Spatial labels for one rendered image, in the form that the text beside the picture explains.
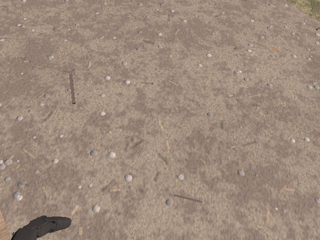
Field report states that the robot left hand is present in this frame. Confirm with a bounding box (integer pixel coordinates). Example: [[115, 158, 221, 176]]
[[11, 215, 72, 240]]

